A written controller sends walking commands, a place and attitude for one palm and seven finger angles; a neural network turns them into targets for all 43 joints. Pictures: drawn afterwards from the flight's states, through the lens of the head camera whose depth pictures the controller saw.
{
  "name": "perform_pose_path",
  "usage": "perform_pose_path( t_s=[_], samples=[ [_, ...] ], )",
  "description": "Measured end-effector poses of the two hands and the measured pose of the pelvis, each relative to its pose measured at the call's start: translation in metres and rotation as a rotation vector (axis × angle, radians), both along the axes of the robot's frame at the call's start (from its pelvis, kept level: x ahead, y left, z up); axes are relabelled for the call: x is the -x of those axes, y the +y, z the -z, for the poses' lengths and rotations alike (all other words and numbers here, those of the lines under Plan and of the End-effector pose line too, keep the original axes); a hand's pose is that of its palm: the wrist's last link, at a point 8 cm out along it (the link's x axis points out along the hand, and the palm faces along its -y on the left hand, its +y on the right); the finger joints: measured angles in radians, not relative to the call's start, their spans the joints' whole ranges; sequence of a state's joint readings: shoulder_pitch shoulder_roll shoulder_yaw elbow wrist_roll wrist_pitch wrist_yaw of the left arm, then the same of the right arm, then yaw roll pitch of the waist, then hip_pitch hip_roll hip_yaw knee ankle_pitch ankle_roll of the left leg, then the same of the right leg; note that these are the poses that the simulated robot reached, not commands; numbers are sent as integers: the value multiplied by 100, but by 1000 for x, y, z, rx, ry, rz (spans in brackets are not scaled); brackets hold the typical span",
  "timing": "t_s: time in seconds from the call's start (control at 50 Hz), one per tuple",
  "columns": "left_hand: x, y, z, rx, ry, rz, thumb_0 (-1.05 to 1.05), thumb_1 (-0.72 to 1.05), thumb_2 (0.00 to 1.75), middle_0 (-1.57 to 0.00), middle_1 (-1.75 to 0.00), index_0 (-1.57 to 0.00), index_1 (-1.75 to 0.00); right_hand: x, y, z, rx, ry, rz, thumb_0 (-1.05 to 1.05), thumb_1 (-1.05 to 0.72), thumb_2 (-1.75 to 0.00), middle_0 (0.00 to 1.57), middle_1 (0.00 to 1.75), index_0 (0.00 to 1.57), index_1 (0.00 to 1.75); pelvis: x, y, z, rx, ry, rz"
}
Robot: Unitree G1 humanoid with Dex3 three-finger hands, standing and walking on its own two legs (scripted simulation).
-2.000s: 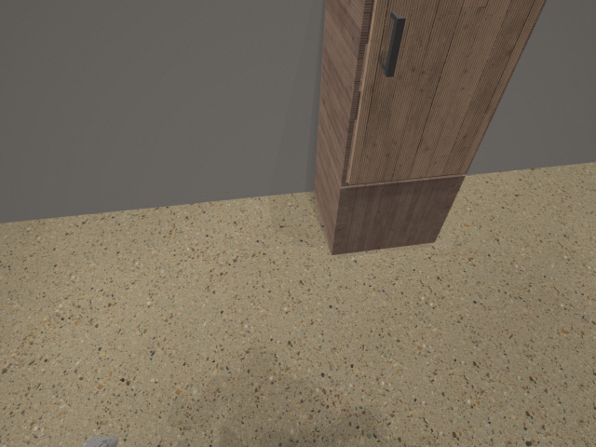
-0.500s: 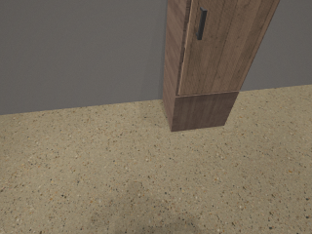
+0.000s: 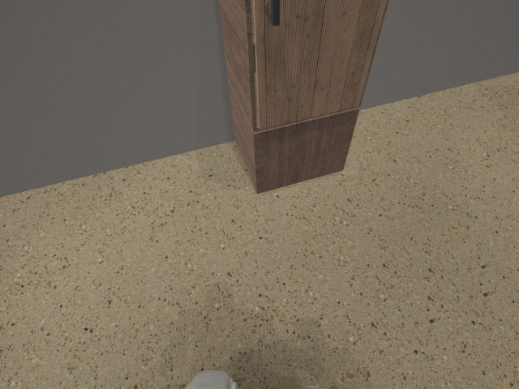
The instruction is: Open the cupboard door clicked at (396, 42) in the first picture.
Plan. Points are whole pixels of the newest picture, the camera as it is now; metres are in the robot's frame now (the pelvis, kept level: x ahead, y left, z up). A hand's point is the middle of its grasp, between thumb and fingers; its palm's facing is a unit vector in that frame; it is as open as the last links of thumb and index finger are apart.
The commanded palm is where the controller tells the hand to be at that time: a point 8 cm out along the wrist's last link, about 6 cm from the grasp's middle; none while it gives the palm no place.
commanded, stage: walk to a spot facing it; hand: left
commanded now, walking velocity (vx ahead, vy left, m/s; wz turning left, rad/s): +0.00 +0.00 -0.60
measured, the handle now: out of the picture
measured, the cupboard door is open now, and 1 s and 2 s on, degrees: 0 0 0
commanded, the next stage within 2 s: none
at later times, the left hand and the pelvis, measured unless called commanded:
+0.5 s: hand out of the picture +0.09 +0.27 -0.15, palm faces -0.20 -0.95 -0.23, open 7.4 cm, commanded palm none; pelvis -0.03 +0.06 +0.02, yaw -17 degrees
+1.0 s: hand out of the picture +0.13 +0.16 -0.15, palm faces -0.55 -0.81 -0.20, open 7.4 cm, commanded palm none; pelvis -0.03 +0.03 +0.02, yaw -35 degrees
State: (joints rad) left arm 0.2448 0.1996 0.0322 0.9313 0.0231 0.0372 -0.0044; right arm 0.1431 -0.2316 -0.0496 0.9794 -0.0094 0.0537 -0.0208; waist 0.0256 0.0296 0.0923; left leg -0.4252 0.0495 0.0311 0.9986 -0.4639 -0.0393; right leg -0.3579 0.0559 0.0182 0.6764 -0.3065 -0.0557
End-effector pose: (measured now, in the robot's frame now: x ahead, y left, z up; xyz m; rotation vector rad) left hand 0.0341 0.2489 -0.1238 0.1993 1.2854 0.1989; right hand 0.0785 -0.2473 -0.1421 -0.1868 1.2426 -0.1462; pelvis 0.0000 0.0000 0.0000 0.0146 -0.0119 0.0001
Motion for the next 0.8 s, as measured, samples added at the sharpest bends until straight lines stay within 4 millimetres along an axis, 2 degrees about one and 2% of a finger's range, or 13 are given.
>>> perform_pose_path(
  t_s=[0.08, 0.14, 0.22, 0.32, 0.36, 0.42, 0.5, 0.56, 0.62, 0.72, 0.8],
  samples=[
    [2, -6, -6, 19, 18, 19, 0, 90, 90, -21, -30, -20, -30, 8, -1, -12, 5, -10, 31, 1, -91, -90, 21, 30, 20, 30, 4, 1, -10, -1, 16, 32],
    [0, -3, -7, 26, 19, 41, 1, 90, 90, -21, -30, -21, -30, 12, 0, -21, 19, -31, 59, 1, -91, -90, 21, 30, 20, 30, 7, 6, -14, -4, 27, 63],
    [-7, 11, -6, 28, 9, 76, 1, 90, 90, -21, -30, -21, -30, 15, 5, -30, 45, -72, 95, 1, -91, -90, 20, 30, 20, 30, 13, 17, -15, 0, 36, 108],
    [-21, 40, 5, 29, -13, 131, 1, 90, 90, -21, -30, -21, -30, 26, 19, -41, 91, -144, 141, 1, -91, -90, 20, 30, 20, 30, 23, 41, -9, 16, 44, 168],
    [-29, 51, 9, 31, -21, 155, 1, 90, 90, -21, -30, -20, -30, 39, 27, -46, 108, -162, 162, 1, -91, -90, 20, 30, 20, 30, 28, 49, -8, 10, 34, 193],
    [-44, 61, 4, 33, -34, 202, 1, 90, 90, -20, -30, -20, -30, 64, 38, -52, 116, -146, 201, 1, -91, -90, 21, 30, 20, 30, 32, 57, -13, 23, 19, 236],
    [-61, 66, -5, 36, -57, 257, 1, 90, 90, -20, -30, -20, -30, 97, 49, -55, 112, -108, 259, 1, -91, -90, 21, 30, 20, 30, 35, 64, -19, 41, 12, 290],
    [-73, 60, -8, 39, -54, 309, 1, 91, 90, -20, -30, -20, -30, 123, 55, -52, 100, -84, 320, 1, -91, -90, 21, 30, 21, 30, 37, 66, -21, 47, 10, 334],
    [-85, 44, -9, 43, -48, 376, 1, 91, 90, -20, -30, -20, -30, 153, 60, -45, 81, -50, 390, 1, -91, -90, 21, 30, 21, 30, 41, 65, -20, 47, 10, 382],
    [-110, 1, -11, 47, -74, 507, 1, 91, 90, -20, -30, -20, -30, 212, 61, -27, 42, 27, 514, 1, -91, -90, 21, 30, 21, 30, 51, 55, -14, 38, 15, 462],
    [-124, -34, -8, 47, -147, 589, 1, 90, 90, -20, -30, -20, -30, 255, 56, -6, 18, 99, 582, 1, -91, -90, 21, 30, 20, 30, 57, 42, 1, 39, 22, 507]
  ],
)
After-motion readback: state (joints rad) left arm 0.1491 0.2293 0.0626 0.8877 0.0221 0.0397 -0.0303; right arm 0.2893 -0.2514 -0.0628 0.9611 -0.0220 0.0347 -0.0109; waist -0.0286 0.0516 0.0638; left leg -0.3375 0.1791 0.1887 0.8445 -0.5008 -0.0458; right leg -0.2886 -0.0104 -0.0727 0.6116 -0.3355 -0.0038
